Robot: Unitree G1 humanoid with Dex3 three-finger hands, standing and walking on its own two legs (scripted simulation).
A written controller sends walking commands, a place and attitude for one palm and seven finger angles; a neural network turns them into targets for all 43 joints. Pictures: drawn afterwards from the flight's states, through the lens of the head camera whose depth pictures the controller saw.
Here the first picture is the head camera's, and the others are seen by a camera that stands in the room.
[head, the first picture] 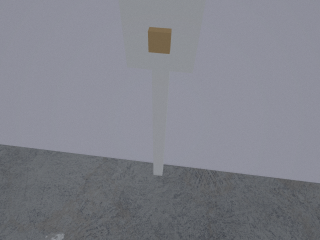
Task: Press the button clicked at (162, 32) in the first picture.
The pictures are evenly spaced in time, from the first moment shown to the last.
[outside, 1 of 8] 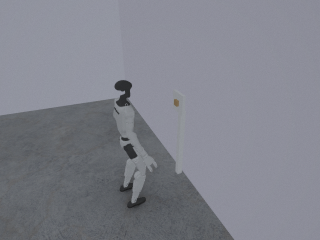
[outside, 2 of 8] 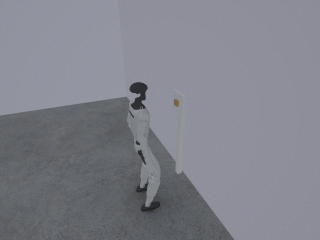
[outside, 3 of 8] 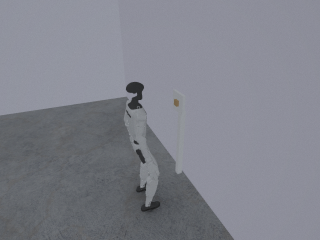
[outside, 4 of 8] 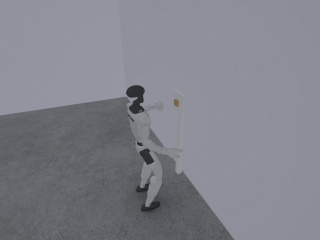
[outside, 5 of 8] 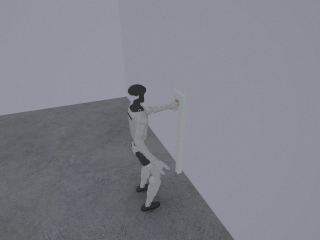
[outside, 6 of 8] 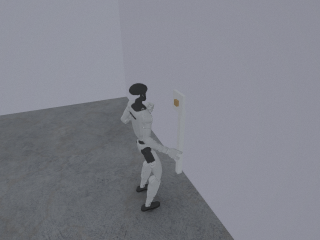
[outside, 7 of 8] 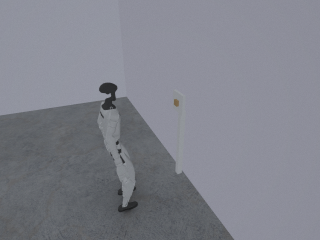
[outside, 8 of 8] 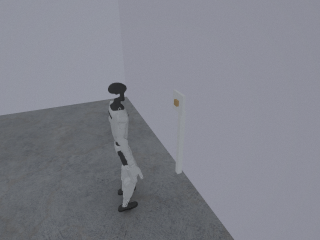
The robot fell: no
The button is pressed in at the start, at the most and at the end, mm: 0 13 0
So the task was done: yes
